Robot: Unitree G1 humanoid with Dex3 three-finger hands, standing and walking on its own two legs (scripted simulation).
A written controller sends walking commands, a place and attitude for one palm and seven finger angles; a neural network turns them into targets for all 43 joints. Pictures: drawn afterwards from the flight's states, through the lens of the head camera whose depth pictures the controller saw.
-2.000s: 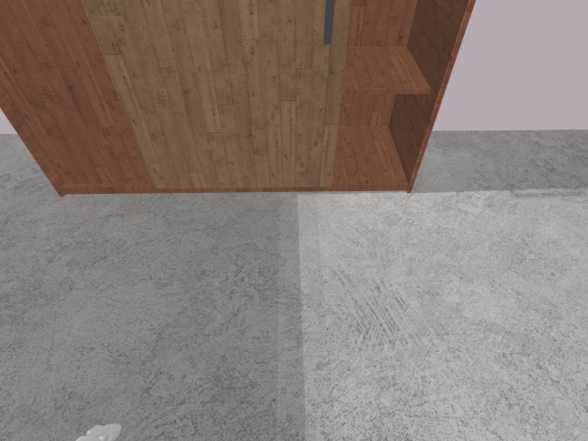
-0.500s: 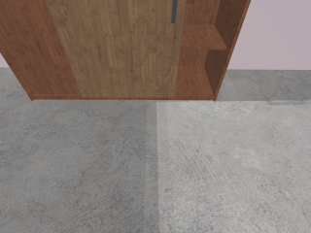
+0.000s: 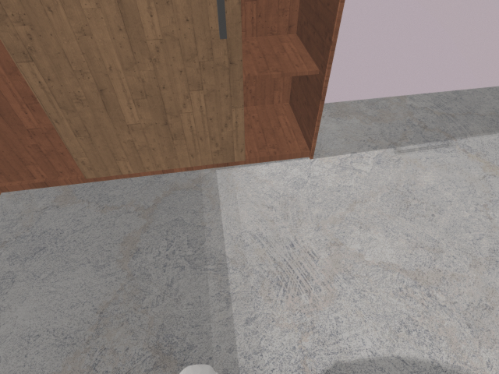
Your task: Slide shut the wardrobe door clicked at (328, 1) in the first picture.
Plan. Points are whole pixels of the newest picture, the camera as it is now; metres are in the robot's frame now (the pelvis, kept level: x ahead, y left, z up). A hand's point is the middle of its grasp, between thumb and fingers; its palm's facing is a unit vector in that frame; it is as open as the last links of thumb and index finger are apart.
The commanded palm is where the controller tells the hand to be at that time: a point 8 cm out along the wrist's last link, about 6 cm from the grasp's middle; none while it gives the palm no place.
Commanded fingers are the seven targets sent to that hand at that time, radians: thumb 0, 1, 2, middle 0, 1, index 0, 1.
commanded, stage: walk to a spot facing it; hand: left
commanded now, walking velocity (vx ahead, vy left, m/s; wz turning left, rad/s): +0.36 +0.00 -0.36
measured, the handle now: out of the picture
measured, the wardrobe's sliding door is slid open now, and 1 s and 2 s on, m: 0.39 0.39 0.39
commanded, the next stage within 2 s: turn to face it in 1.06 s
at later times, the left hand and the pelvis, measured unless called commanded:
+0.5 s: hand (148, 315) +0.25 +0.25 -0.17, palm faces -0.14 -0.97 -0.19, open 7.4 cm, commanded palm none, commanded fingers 0.00 0.90 0.90 -0.20 -0.30 -0.20 -0.30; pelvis +0.20 +0.06 +0.00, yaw -14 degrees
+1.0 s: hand (247, 200) +0.56 +0.07 -0.15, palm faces -0.43 -0.88 -0.20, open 7.3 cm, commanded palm none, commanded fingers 0.00 0.90 0.90 -0.20 -0.30 -0.20 -0.30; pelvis +0.39 -0.05 +0.00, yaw -26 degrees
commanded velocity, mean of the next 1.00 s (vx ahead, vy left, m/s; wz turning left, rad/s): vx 0.35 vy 0.00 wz -0.36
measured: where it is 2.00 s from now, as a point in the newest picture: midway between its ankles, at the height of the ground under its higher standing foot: (293, 296)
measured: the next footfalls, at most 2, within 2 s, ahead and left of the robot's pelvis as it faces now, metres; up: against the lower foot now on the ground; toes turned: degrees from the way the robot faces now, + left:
left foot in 0.32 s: +0.30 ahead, +0.14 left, +0.00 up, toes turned -1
right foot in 0.84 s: +0.41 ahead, -0.15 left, +0.00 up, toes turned -31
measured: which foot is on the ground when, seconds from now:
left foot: up 0.00-0.30, down 0.32-0.84, up 0.86-1.00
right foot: down 0.00-0.34, up 0.36-0.82, down 0.84-1.00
